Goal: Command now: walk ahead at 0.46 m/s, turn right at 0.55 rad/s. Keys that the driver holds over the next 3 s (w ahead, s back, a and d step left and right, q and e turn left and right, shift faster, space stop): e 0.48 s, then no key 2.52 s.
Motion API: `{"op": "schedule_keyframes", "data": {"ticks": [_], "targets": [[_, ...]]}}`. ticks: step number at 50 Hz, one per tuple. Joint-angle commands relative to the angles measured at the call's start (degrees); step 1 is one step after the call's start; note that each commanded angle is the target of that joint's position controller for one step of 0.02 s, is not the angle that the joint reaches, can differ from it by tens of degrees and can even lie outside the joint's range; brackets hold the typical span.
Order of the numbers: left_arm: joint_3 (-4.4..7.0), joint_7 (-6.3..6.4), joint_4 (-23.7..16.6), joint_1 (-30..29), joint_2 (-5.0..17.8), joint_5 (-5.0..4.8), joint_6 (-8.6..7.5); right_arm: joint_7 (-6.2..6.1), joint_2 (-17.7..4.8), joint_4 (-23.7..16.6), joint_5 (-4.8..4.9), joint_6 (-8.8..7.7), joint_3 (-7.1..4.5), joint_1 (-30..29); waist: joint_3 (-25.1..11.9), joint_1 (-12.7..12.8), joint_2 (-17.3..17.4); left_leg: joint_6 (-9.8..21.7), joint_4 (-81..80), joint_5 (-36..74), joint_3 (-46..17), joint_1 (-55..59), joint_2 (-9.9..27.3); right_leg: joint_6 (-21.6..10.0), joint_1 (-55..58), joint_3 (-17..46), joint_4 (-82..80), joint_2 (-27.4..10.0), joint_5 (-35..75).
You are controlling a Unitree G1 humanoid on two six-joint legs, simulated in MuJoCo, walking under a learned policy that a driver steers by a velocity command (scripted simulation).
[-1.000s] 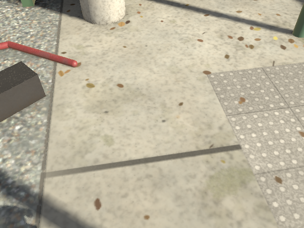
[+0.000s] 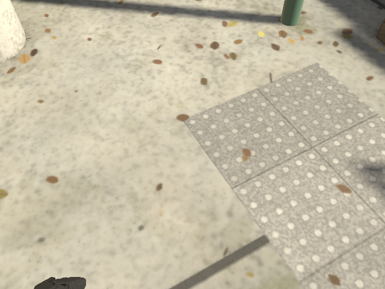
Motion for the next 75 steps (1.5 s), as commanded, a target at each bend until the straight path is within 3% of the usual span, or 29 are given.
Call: {"op": "schedule_keyframes", "data": {"ticks": [1, 2, 3, 4, 5, 9, 12, 16, 19, 20, 21, 22, 23, 24, 25, 26, 28, 31, 36, 39, 40, 41, 42, 43, 47, 50, 56, 64, 75], "targets": [[4.58, 0.98, -1.62, 18.39, 14.52, 0.74, -0.53, 1.21, -7.38, -8.63, 0.82, -4.96, -0.34, -2.83, -24.64, 9.16, -7.4, 1.0, 41.76, -6.13, -18.09, -42.68, -5.63, -18.13, 52.88, 50.21, -19.64, -21.07, -6.05], [3.7, 0.97, -1.63, 16.03, 11.8, 1.59, -1.14, 1.53, -8.33, -10.34, 2.44, -5.8, -0.55, -7.22, -16.89, 8.56, -4.87, 2.01, 39.7, -2.13, -17.74, -44.1, -3.23, -15.34, 46.41, 39.27, -18.31, -19.03, 5.66], [3.35, 0.85, -1.88, 12.33, 10.52, 1.38, -1.53, 1.09, -7.45, -10.06, 1.53, -5.9, -0.33, -7.18, -11.02, 5.34, 1.07, 1.85, 34.22, 1.33, -17.21, -41.75, -0.75, -13.11, 36.95, 30.29, -17.18, -15.92, 18.83], [2.96, 1.15, -2.61, 8.97, 8.7, 1.11, -1.5, 0.52, -8.09, -9.32, 0.01, -5.34, -0.82, -6.76, -9.07, 3.34, 1.94, 1.37, 29.28, 2.93, -16.82, -38.48, 1.2, -11.23, 30.69, 24.52, -16.87, -13.62, 25.04], [2.64, 1.46, -3.63, 7.18, 8.18, 1.55, -1.29, 0.47, -8.24, -9.22, -0.4, -4.41, -1.04, -5.97, -7.85, 1.83, 1.02, 0.76, 27.82, 3.9, -16.69, -34.71, 1.55, -10.83, 25.28, 22.12, -17.92, -12.27, 29.2], [3.51, 2.77, -3.12, 6.97, 11.02, 1.4, -0.75, -0.13, -4.91, -9.82, -1.19, -1.89, -0.2, -5.52, -7.86, 0.2, -0.71, -3.03, 15.44, 9.65, -14.62, -30.82, -1.11, -10.25, 17.2, 16.2, -18.28, -8.8, 39.31], [3.57, 4.04, -2.6, 7.4, 11.08, 0.5, 0.95, 0.0, -4.17, -10.82, -1.0, -1.54, 0.37, -9.96, -9.71, 1.71, -3.78, -3.92, 3.79, 19.91, -14.26, -27.13, -3.93, -6.81, 15.53, 14.12, -15.88, -5.51, 34.46], [3.52, 4.74, -1.99, 8.88, 10.95, 0.52, 2.54, 0.75, -5.26, -12.43, -0.32, -1.3, 0.14, -15.03, -9.9, 3.65, -5.57, -3.43, -5.62, 23.1, -16.1, -25.14, -6.04, -4.43, 17.6, 19.71, -12.64, -6.27, 23.69], [3.23, 5.03, -2.67, 7.21, 9.98, 0.64, 2.86, 0.97, -7.26, -12.56, -0.52, -1.98, -0.95, -13.67, -8.92, 2.08, -7.41, -1.46, -12.32, 20.34, -17.74, -22.81, -6.21, -3.15, 20.28, 26.33, -8.19, -6.55, 16.74], [3.01, 5.09, -3.19, 5.63, 9.43, 0.52, 2.86, 0.92, -7.38, -12.13, -0.68, -2.49, -1.22, -11.56, -8.85, 0.3, -7.52, -0.12, -17.57, 25.65, -17.16, -18.81, -5.49, -1.67, 19.7, 26.67, -5.35, -4.92, 13.67], [2.29, 5.0, -3.95, 6.2, 7.1, 1.01, 2.66, 0.54, -9.44, -12.21, -1.52, -2.87, -1.7, -9.57, -11.53, 0.17, -4.33, 2.59, -19.32, 36.28, -20.99, -10.83, 0.67, 0.69, 16.94, 24.64, 1.22, -1.59, 6.32], [1.26, 4.98, -4.29, 11.12, 3.66, 2.13, 2.45, -0.18, -12.28, -13.0, -2.63, -2.48, -1.97, -8.97, -15.19, 3.06, 7.86, 8.61, -17.11, 59.7, -32.28, 1.57, 12.98, 4.17, 7.01, 17.43, 13.88, 5.32, -21.75], [1.59, 4.72, -4.39, 17.52, 6.24, 1.08, 2.58, -0.02, -12.06, -11.44, -2.71, -1.33, -2.29, -5.98, -19.25, 4.98, 18.34, 18.96, -19.2, 56.87, -48.62, 6.7, 23.3, 6.91, -2.02, 13.38, 25.61, 7.18, -36.72], [3.04, 4.77, -2.37, 17.74, 11.53, 0.73, 3.06, 0.12, -8.79, -12.97, -1.37, -0.9, -1.58, -8.16, -16.43, 3.89, 11.43, 18.9, -20.21, 47.08, -46.33, 3.98, 20.7, 8.96, -4.21, 14.19, 32.77, 3.67, -32.44], [3.72, 5.01, -2.01, 13.44, 13.0, 0.48, 3.98, 0.08, -6.13, -13.4, -1.28, -0.42, -0.87, -9.36, -13.3, 2.57, 7.36, 15.92, -19.69, 40.53, -37.99, 0.8, 16.18, 10.05, -5.1, 12.97, 35.53, 2.41, -27.88], [3.69, 5.38, -1.77, 11.84, 11.95, 0.42, 5.0, 0.12, -5.38, -13.7, -1.22, 0.15, -0.43, -11.16, -11.16, 2.74, 5.5, 14.16, -20.76, 35.45, -32.93, -3.21, 12.74, 10.82, -4.41, 12.16, 35.79, 1.7, -25.23], [2.9, 5.43, -2.58, 10.52, 9.03, 0.63, 5.81, -0.09, -6.2, -13.36, -1.23, 1.02, -0.36, -13.34, -7.7, 3.38, 7.32, 13.64, -23.7, 30.76, -26.54, -10.86, 8.95, 11.45, -0.46, 9.92, 32.63, 1.01, -21.16], [1.59, 5.25, -2.82, 10.11, 5.6, 0.97, 5.28, -0.27, -6.06, -12.39, -1.25, 1.5, -0.45, -13.0, -8.91, 2.78, 9.74, 14.45, -24.32, 32.4, -21.86, -10.65, 7.5, 11.42, 4.34, 6.68, 21.47, 0.66, -20.39], [1.04, 4.27, -2.53, 8.35, 5.88, 1.29, 4.79, 0.04, -8.18, -10.64, -0.15, 2.16, -0.98, -11.51, -10.54, 0.99, 11.17, 15.28, -23.51, 27.26, -22.78, -9.31, 9.69, 9.31, 12.56, 4.68, 3.67, -0.7, -14.87], [1.12, 3.56, -0.75, 10.73, 5.89, 1.89, 4.64, 0.29, -6.9, -8.83, 0.87, 2.38, -0.27, -9.98, -8.46, 3.02, 9.05, 10.34, -21.19, 18.57, -20.7, -15.75, 7.05, 5.45, 22.91, 3.69, -13.63, 0.13, -3.5], [1.39, 3.77, -1.53, 10.59, 8.3, 2.62, 4.67, 0.68, -5.02, -8.46, 0.17, 1.94, 0.42, -8.5, -8.7, 2.18, 3.91, 5.92, -17.13, 13.43, -18.24, -19.79, 4.58, 2.86, 26.76, 10.98, -15.9, -5.78, -0.1], [1.92, 3.96, -1.94, 7.39, 11.64, 3.12, 4.78, 0.94, -1.33, -9.12, -1.24, 1.32, 1.3, -7.15, -7.77, -1.47, -9.4, 1.05, -12.94, 6.16, -10.38, -20.58, -2.32, -1.87, 21.01, 19.07, -17.17, -13.13, -1.49], [0.76, 3.52, -2.77, 4.6, 7.37, 3.64, 4.06, 0.64, -3.22, -9.06, -1.77, 1.24, 1.03, -10.78, -5.78, 0.78, -9.25, -0.43, -12.32, 6.47, -11.91, -15.59, -2.46, -3.89, 13.31, 20.17, -20.0, -13.79, -8.66], [-0.02, 3.29, -2.49, 2.97, 5.06, 3.93, 3.22, 0.63, -3.59, -8.81, -1.64, 1.21, 0.88, -11.68, -4.25, 0.18, -8.17, -0.62, -13.99, 11.16, -12.41, -13.37, -2.35, -1.86, 12.13, 17.76, -19.96, -10.93, -13.48], [-0.3, 3.18, -0.12, 6.26, 4.92, 3.27, 1.45, 0.24, -5.2, -6.08, -1.32, 1.4, 0.59, -9.47, -2.45, 0.68, -6.67, -0.64, -16.91, 18.15, -13.63, -10.14, -1.0, 2.75, 11.77, 13.87, -18.62, -6.68, -12.22], [-0.35, 3.38, 0.76, 7.53, 4.91, 2.92, 1.39, 0.26, -4.62, -4.14, -1.15, 1.18, 0.64, -9.25, -1.88, 1.07, -2.82, -0.45, -17.34, 18.92, -13.64, -10.3, -0.91, 3.01, 13.23, 12.67, -17.2, -5.63, -9.72], [-0.24, 3.58, 2.23, 8.26, 4.27, 2.48, 1.53, -0.14, -4.58, -0.53, -0.75, 1.0, 0.61, -8.45, -3.7, 1.24, 0.24, -0.76, -17.33, 22.7, -13.85, -9.06, -0.48, 2.9, 16.54, 10.87, -15.06, -4.39, 0.12], [0.09, 3.56, 5.63, 9.38, 3.88, 2.15, 1.63, -0.96, -4.9, 3.53, -0.38, 1.65, 0.48, -8.53, -4.7, 1.16, 0.41, -0.26, -16.46, 25.48, -13.77, -7.41, -0.37, 3.29, 18.18, 9.15, -14.14, -3.35, 7.03], [-0.03, 4.07, 11.24, 10.97, 3.93, 1.96, 1.52, -1.66, -4.39, 7.84, -0.25, 2.47, 0.32, -8.98, -3.19, 1.05, 0.12, 0.12, -16.91, 24.66, -13.38, -6.89, -0.83, 4.04, 17.65, 7.97, -15.07, -2.6, 5.26]]}}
